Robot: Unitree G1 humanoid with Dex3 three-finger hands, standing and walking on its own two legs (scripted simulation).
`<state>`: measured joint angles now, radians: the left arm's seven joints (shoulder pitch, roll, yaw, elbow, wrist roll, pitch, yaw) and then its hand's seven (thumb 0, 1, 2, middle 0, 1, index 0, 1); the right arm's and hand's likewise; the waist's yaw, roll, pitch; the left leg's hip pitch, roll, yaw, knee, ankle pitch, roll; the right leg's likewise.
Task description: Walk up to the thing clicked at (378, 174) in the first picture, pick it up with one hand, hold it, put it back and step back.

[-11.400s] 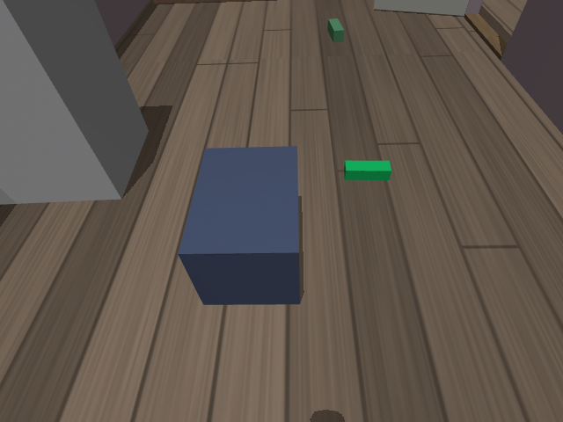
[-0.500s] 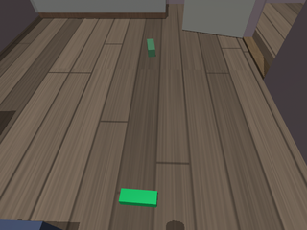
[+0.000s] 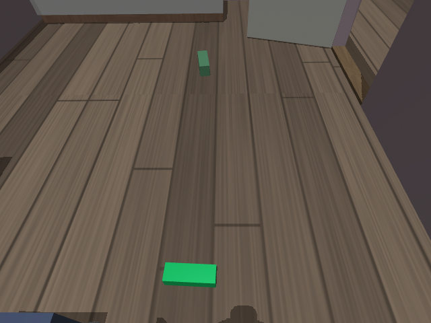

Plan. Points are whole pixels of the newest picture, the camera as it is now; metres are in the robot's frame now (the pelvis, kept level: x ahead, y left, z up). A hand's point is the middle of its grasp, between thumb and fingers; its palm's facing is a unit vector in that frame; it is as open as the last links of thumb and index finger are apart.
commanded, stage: walk up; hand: left
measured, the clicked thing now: (190, 274) +0.41 +0.18 -0.74
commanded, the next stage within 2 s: stand in 0.48 s
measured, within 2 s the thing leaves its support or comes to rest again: neither
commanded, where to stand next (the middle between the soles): +0.05 -0.02 m, yaw +0 degrees
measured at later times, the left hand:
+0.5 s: hand out of the picture +0.09 +0.25 -0.15, palm faces -0.06 -0.94 -0.33, open 7.4 cm
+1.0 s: hand out of the picture +0.09 +0.28 -0.15, palm faces -0.04 -0.94 -0.35, open 7.4 cm
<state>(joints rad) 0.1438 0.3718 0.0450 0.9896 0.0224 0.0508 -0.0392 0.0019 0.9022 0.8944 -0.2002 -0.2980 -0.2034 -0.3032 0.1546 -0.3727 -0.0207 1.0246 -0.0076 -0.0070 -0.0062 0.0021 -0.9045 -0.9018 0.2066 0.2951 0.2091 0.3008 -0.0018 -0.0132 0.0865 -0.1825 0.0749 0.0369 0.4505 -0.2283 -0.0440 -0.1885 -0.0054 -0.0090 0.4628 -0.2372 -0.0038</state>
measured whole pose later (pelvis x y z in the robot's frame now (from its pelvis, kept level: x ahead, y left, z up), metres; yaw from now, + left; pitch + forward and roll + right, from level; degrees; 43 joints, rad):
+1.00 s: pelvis +0.01 +0.02 +0.01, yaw +0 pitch -2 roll +0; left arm 0.12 0.36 0.00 1.12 0.01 -0.01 -0.01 0.00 0.90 0.89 -0.20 -0.30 -0.20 -0.30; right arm 0.12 -0.34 -0.01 1.13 -0.01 -0.01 0.01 0.00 -0.91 -0.90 0.21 0.29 0.21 0.30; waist -0.01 0.00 0.05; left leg -0.10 0.04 0.06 0.32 -0.18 -0.02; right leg -0.10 -0.04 0.01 0.32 -0.18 0.04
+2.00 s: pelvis +0.02 +0.03 +0.01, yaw +1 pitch -2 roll +0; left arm 0.13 0.35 -0.01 1.12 0.02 -0.01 0.00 0.00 0.90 0.89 -0.20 -0.30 -0.20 -0.30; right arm 0.11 -0.36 -0.01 1.13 -0.01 -0.01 0.01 0.00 -0.91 -0.90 0.21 0.29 0.21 0.30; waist 0.00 0.00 0.05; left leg -0.10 0.02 0.04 0.32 -0.19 -0.01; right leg -0.09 -0.05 -0.01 0.31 -0.19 0.04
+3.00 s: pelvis +0.02 +0.03 +0.01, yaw +2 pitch -2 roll +0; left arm 0.13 0.35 -0.01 1.12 0.02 -0.01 0.00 0.00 0.90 0.89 -0.20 -0.30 -0.20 -0.30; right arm 0.11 -0.35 -0.01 1.13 -0.01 -0.01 0.01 0.00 -0.91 -0.90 0.21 0.29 0.21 0.30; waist 0.00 0.00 0.05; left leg -0.11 0.03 0.03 0.32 -0.18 -0.01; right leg -0.09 -0.05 -0.02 0.31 -0.18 0.04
